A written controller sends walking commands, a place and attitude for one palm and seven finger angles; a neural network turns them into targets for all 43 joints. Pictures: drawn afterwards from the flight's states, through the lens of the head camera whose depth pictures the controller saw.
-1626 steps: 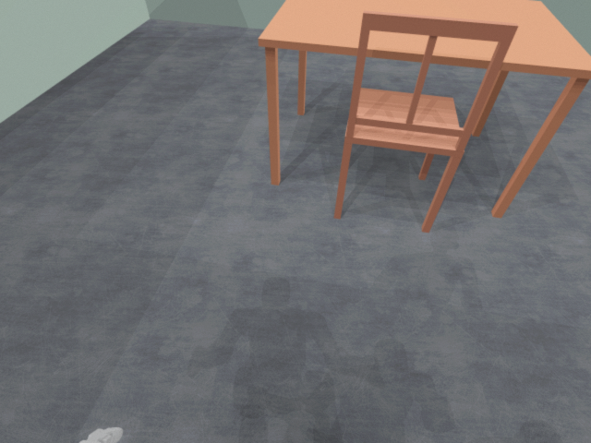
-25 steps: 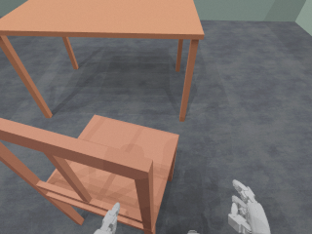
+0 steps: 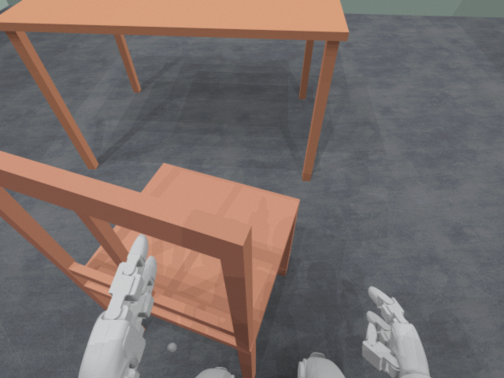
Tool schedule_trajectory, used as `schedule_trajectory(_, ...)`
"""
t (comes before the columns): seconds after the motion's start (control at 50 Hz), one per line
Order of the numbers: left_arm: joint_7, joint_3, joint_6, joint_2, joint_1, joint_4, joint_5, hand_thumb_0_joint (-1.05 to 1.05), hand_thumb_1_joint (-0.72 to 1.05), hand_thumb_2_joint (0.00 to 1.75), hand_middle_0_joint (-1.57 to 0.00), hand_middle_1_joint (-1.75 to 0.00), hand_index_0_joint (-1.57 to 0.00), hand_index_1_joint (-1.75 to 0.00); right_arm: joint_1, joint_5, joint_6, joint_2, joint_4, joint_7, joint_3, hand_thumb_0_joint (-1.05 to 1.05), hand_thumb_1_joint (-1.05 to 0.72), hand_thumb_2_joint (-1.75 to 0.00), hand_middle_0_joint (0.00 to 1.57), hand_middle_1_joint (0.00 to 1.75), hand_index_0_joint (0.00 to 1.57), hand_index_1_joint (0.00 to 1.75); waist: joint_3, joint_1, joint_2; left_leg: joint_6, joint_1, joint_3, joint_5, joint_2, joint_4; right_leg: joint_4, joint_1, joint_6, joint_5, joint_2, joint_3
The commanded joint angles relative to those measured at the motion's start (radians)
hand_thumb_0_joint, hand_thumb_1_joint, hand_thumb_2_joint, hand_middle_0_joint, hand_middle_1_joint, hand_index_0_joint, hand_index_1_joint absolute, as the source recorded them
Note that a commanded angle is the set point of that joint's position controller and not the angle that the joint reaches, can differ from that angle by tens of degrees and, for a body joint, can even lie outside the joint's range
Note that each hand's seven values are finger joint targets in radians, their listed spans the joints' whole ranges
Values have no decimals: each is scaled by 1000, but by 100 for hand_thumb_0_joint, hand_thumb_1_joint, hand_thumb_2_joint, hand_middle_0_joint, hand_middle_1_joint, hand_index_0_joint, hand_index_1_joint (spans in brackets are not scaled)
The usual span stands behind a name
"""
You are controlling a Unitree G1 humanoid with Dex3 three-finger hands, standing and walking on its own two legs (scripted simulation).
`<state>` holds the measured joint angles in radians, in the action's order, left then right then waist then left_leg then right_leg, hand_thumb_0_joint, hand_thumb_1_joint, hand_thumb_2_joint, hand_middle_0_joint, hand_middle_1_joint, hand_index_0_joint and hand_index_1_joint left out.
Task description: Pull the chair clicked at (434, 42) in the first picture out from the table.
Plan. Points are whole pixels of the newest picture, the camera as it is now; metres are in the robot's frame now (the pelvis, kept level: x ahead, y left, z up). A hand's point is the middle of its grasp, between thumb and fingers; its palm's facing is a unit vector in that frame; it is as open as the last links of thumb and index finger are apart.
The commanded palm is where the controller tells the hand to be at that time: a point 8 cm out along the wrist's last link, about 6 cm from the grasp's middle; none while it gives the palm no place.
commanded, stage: draw the hand back to the body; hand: left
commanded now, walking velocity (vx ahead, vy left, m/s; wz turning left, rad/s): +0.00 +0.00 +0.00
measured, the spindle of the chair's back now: (123, 260) +0.29 +0.24 +0.02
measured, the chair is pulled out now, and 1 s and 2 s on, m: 0.67 0.67 0.67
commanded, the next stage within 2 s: step back with the hand held close in 1.20 s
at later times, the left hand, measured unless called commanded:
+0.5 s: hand (68, 294) +0.18 +0.20 +0.18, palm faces +0.30 -0.86 -0.40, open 13.9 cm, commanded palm +0.14 +0.25 +0.21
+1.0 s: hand out of the picture +0.23 +0.26 +0.26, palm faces +0.49 -0.77 -0.42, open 7.8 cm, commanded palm +0.18 +0.30 +0.27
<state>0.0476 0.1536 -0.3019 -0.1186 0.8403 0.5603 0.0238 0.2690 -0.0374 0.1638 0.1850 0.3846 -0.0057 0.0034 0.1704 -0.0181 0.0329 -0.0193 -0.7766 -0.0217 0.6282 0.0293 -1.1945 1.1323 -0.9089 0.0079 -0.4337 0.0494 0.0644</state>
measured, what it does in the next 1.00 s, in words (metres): rises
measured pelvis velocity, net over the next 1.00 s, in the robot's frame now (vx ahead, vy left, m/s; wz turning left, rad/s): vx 0.04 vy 0.00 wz -0.01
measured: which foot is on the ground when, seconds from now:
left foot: down 0.00-1.00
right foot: down 0.00-1.00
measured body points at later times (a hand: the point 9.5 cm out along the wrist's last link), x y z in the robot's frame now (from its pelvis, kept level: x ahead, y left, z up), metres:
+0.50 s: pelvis +0.03 -0.01 +0.07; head +0.00 -0.04 +0.51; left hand +0.16 +0.24 +0.20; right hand +0.20 -0.24 +0.00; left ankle -0.02 +0.11 -0.65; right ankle +0.07 -0.12 -0.65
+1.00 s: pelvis +0.04 +0.00 +0.09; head +0.02 -0.03 +0.54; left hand +0.20 +0.30 +0.28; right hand +0.22 -0.23 +0.00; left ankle -0.02 +0.11 -0.65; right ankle +0.07 -0.12 -0.65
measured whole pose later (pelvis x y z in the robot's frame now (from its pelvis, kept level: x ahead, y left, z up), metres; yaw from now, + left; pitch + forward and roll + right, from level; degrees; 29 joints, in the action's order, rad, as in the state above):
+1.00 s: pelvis +0.04 +0.00 +0.09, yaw -1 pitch -3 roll +0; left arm -0.14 -0.37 -0.12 -0.35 0.48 0.39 0.07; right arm 0.20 -0.03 0.15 0.23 0.67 0.07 0.00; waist 0.00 -0.05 0.08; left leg -0.02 -0.06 -0.02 0.35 0.01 -0.46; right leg 0.48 -0.21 0.00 -0.21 0.02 0.06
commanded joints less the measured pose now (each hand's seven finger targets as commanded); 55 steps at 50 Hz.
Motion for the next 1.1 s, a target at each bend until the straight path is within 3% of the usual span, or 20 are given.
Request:
schedule_trajectory(0.0, 48, -120, 49, -145, 174, 260, 85, 0, -55, 20, 0, 0, 0, 0, -118, -32, 23, 106, -234, 41, 50, 0, -90, -90, 20, 30, 20, 30, 118, -19, -75, 2, -45, -19, -144, 9, 302, -260, 367, 24, -74, -23, -47)
schedule_trajectory(0.06, 23, -205, 28, -169, 74, 343, 181, 0, -44, 25, -1, -2, -1, -2, -100, -42, 49, 98, -207, 78, 36, 0, -90, -90, 20, 30, 20, 30, 94, -5, -95, -4, -23, -24, -170, 7, 296, -317, 380, 19, -72, -32, -56)
schedule_trajectory(0.1, 17, -230, -12, -160, 55, 289, 215, 0, -37, 29, -2, -4, -2, -4, -79, -43, 80, 101, -153, 89, 33, 0, -90, -90, 20, 30, 20, 30, 31, 8, -95, -1, -2, -29, -200, 3, 303, -343, 363, 16, -41, -39, -47)
schedule_trajectory(0.12, -102, -302, 114, -357, 101, 240, 43, 0, -33, 31, -3, -5, -3, -5, -27, -16, 27, 104, -156, 127, 44, 0, -90, -90, 20, 30, 20, 30, 94, -21, -26, 3, 77, -12, -220, -38, 367, -353, 461, 35, -3, -5, -100)
schedule_trajectory(0.14, -142, -220, 163, -240, 69, 327, 36, 0, -30, 32, -4, -5, -4, -5, -28, -10, 16, 95, -181, 139, 27, 0, -90, -90, 20, 30, 20, 30, 54, 4, 2, 5, 99, -17, -244, -28, 397, -357, 463, 27, 59, 0, -57)
schedule_trajectory(0.16, -169, -231, 186, -254, 23, 327, 29, 0, -26, 34, -4, -6, -4, -6, -28, -11, 20, 101, -167, 144, 31, 0, -90, -90, 20, 30, 20, 30, 53, 14, 8, 7, 107, -27, -257, -30, 401, -364, 475, 26, 80, 1, -52)
schedule_trajectory(0.18, -184, -208, 210, -207, 51, 266, 17, 0, -22, 36, -4, -7, -4, -7, -26, -3, 12, 92, -142, 147, 27, 0, -90, -90, 20, 30, 20, 30, 7, 12, 30, 5, 124, -19, -286, -33, 413, -371, 474, 26, 108, 0, -41)
schedule_trajectory(0.24, -214, -230, 236, -218, 20, 181, 6, 0, -12, 41, -6, -9, -6, -9, -54, -2, -9, 98, -118, 149, 22, 0, -90, -90, 20, 30, 20, 30, -81, 7, -68, -3, 166, -19, -280, -39, 457, -433, 490, 19, 92, -1, -26)
schedule_trajectory(0.28, -227, -272, 230, -251, -16, 165, 3, 0, -4, 44, -7, -10, -7, -10, -69, -2, -12, 104, -107, 150, 20, 0, -90, -90, 20, 30, 20, 30, -78, -1, -97, -8, 205, -13, -272, -35, 491, -480, 532, 16, 68, 3, -38)
schedule_trajectory(0.36, -248, -377, 207, -346, -109, 179, 0, 0, 10, 51, -9, -14, -9, -14, -99, 0, 10, 113, -74, 149, 14, 0, -90, -90, 20, 30, 20, 30, -98, -20, -2, -7, 283, -11, -262, -30, 555, -547, 592, 24, 46, 7, -60)
schedule_trajectory(0.46, -251, -439, 181, -368, -156, 185, 5, 0, 28, 60, -12, -17, -12, -17, -128, 1, 51, 109, -23, 134, 4, 0, -90, -90, 20, 30, 20, 30, -121, -30, 77, 4, 373, -18, -341, -29, 636, -588, 674, 31, 148, -1, -50)
schedule_trajectory(0.56, -244, -490, 164, -362, -216, 83, 17, 0, 47, 69, -14, -21, -14, -21, -148, 5, 63, 115, 32, 122, 17, 0, -90, -90, 20, 30, 20, 30, -183, -26, -59, 0, 426, -18, -369, -39, 691, -651, 698, 21, 175, -11, -53)
schedule_trajectory(0.6, -237, -510, 152, -366, -258, 71, 20, 0, 54, 73, -15, -22, -15, -22, -149, 6, 59, 123, 44, 118, 19, 0, -90, -90, 20, 30, 20, 30, -183, -25, -59, -5, 452, -9, -371, -39, 713, -667, 710, 16, 174, -12, -57)
schedule_trajectory(0.66, -237, -566, 137, -409, -328, 83, 20, 0, 65, 78, -16, -25, -16, -25, -158, 9, 66, 128, 66, 111, 19, 0, -90, -90, 20, 30, 20, 30, -164, -31, 6, 0, 480, -15, -398, -37, 744, -677, 752, 23, 212, -13, -57)
schedule_trajectory(0.76, -238, -650, 119, -472, -415, 127, 26, 0, 83, 87, -19, -29, -19, -29, -165, 16, 78, 132, 96, 99, 16, 0, -90, -90, 20, 30, 20, 30, -85, -42, 73, 10, 548, -17, -527, -35, 782, -682, 841, 26, 339, -14, -49)
schedule_trajectory(0.8, -239, -671, 117, -476, -443, 94, 30, 0, 90, 90, -20, -30, -20, -30, -163, 18, 80, 132, 112, 95, 15, 0, -90, -90, 20, 30, 20, 30, -100, -42, 67, 14, 562, -16, -564, -39, 798, -688, 850, 24, 367, -14, -39)
schedule_trajectory(0.82, -232, -646, 122, -438, -414, 53, 30, 0, 90, 90, -20, -30, -20, -30, -166, 18, 77, 129, 119, 91, 16, 0, -90, -90, 20, 30, 20, 30, -119, -39, 51, 15, 570, -14, -582, -42, 801, -692, 839, 23, 376, -16, -36)
schedule_trajectory(0.88, -208, -596, 136, -370, -379, -39, 39, 0, 90, 90, -20, -30, -20, -30, -175, 14, 56, 135, 129, 79, 25, 0, -90, -90, 20, 30, 20, 30, -181, -32, -53, 10, 562, -8, -604, -51, 812, -710, 821, 18, 388, -18, -28)
schedule_trajectory(0.94, -199, -606, 133, -387, -387, -28, 40, 0, 90, 90, -20, -30, -20, -30, -183, 15, 40, 142, 126, 72, 34, 0, -90, -90, 20, 30, 20, 30, -153, -37, -48, 4, 572, -2, -582, -48, 818, -718, 835, 15, 378, -15, -31)
schedule_trajectory(1.08, -217, -646, 125, -466, -414, 161, 24, 0, 90, 90, -20, -30, -20, -30, -184, 25, 61, 133, 115, 71, 21, 0, -90, -90, 20, 30, 20, 30, -21, -49, 118, 29, 637, -22, -707, -45, 823, -713, 919, 21, 444, -12, -37)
